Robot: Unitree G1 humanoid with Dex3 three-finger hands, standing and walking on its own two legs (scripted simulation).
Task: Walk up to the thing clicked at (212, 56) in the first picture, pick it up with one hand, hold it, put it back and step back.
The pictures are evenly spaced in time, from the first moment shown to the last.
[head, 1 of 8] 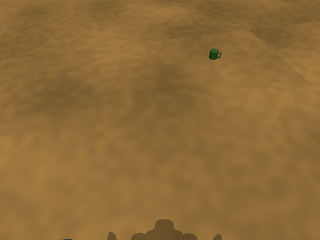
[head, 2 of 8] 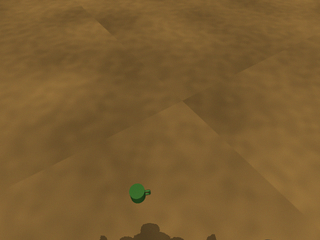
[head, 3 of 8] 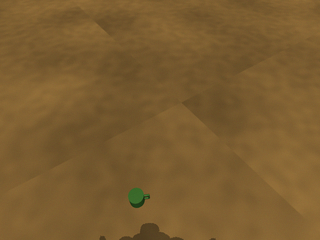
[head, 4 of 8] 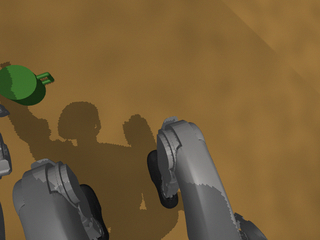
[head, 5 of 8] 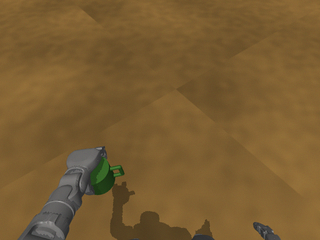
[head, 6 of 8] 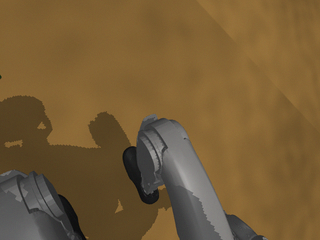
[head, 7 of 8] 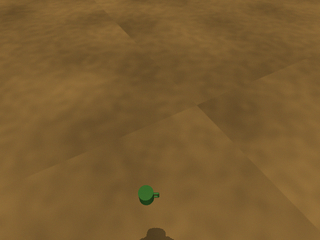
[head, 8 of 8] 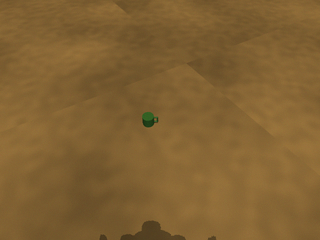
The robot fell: no
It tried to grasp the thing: yes
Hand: left
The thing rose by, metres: 0.64
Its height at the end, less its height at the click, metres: +0.00
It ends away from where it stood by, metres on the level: 0.01
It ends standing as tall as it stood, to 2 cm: yes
